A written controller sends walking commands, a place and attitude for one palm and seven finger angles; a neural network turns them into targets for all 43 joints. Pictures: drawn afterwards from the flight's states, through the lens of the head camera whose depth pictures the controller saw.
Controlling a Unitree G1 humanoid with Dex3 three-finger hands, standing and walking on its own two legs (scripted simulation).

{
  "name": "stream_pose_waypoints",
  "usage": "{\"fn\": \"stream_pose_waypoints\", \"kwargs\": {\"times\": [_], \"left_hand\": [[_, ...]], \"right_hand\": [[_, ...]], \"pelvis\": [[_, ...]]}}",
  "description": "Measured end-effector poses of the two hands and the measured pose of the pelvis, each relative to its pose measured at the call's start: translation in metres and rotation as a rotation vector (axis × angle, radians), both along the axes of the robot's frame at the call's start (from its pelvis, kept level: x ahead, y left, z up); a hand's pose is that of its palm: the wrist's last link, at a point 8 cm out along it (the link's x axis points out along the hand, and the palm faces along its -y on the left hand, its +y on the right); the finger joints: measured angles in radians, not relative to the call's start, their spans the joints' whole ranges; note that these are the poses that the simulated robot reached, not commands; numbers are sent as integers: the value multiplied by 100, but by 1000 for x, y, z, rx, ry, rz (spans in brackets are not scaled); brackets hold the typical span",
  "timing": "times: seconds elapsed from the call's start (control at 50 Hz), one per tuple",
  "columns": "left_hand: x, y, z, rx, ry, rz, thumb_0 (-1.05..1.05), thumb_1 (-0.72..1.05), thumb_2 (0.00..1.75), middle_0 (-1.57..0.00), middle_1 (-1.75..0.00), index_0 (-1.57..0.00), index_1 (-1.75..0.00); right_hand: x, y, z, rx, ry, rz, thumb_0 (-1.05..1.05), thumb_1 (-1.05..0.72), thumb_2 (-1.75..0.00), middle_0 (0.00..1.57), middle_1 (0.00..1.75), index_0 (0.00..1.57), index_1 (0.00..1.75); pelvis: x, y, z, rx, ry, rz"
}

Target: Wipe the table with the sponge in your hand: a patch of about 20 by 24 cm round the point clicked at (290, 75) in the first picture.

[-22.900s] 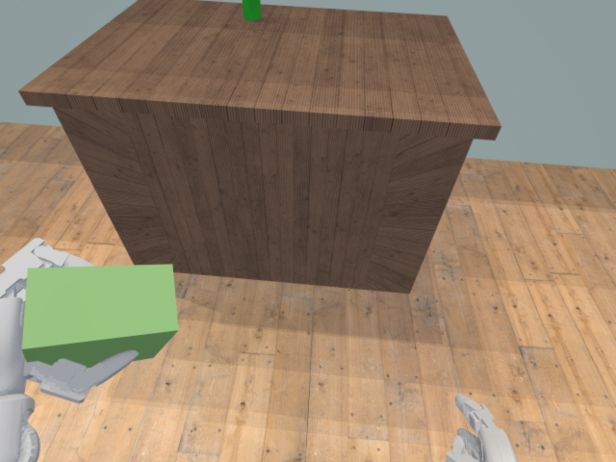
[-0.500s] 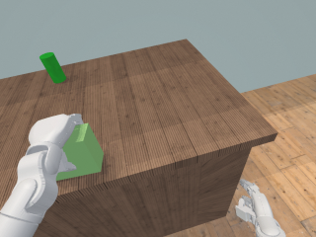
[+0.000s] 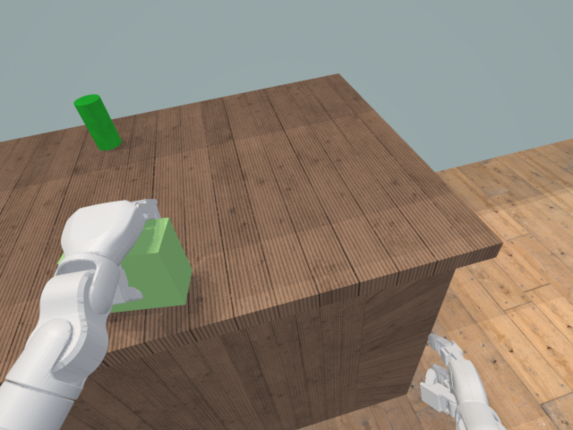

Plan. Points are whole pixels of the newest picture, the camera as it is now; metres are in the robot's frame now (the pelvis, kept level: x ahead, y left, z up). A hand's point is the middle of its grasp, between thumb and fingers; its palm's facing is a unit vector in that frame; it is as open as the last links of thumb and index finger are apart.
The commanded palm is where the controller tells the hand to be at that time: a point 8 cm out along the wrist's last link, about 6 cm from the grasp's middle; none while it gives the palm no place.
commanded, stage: lower the sponge onto the table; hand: left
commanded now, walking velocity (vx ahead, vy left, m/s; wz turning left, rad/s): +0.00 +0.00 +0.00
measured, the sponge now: (137, 275) +0.27 +0.27 +0.10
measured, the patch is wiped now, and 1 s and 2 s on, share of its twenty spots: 0.15 0.25 0.35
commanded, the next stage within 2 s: wipe forward along the first lane in 0.42 s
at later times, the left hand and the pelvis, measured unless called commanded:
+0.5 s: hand (111, 245) +0.28 +0.30 +0.15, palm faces +0.11 -0.05 -0.99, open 10.3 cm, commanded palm +0.24 +0.28 +0.21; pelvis +0.01 +0.00 +0.00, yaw +0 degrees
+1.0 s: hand (118, 230) +0.32 +0.32 +0.13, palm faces +0.00 -0.03 -1.00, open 10.3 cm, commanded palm +0.29 +0.31 +0.19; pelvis +0.01 +0.00 +0.00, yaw +1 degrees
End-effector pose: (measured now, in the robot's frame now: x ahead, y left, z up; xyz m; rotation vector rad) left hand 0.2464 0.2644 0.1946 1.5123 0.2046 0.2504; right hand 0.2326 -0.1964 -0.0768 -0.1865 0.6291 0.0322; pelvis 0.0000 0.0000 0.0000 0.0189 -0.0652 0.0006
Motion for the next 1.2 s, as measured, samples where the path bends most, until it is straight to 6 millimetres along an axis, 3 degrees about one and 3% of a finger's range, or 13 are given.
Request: {"fn": "stream_pose_waypoints", "kwargs": {"times": [0.14,0.22,0.32,0.4,0.52,0.64,0.96,1.2], "left_hand": [[3,31,33,-10,-161,144,-1,-52,102,-70,-128,-74,-128],[2,38,21,-44,-83,205,-1,-52,102,-70,-128,-74,-129],[-3,19,-11,-40,43,124,-1,-52,102,-70,-128,-73,-129],[-2,12,-4,-6,-5,47,-1,-52,102,-70,-128,-73,-129],[5,28,5,-21,-69,120,-1,-52,102,-70,-128,-73,-129],[6,33,-10,-28,10,170,-1,-52,102,-70,-129,-73,-129],[47,43,-8,7,34,140,0,-52,102,-70,-129,-73,-129],[66,53,-10,17,56,141,0,-52,102,-70,-129,-73,-129]], "right_hand": [[1,1,-1,18,21,-4,1,-90,-89,20,30,20,30],[5,1,0,37,13,-15,1,-90,-89,20,30,20,30],[10,3,3,27,-6,-9,1,-90,-89,20,30,20,30],[11,7,4,2,-9,9,1,-90,-89,20,30,20,30],[12,12,4,21,9,16,1,-90,-89,20,30,20,30],[12,12,1,28,21,13,1,-90,-89,20,30,20,30],[-8,-9,-10,-20,93,-46,1,-90,-89,20,30,20,30],[-29,-27,-22,-50,175,-100,1,-90,-89,20,30,20,30]], "pelvis": [[1,0,1,-4,-1,-5],[1,2,1,-5,14,-2],[3,6,1,-4,16,2],[5,5,1,-5,8,8],[6,4,2,-6,8,2],[7,6,2,-6,20,3],[11,4,2,-11,42,12],[14,7,1,-14,64,17]]}}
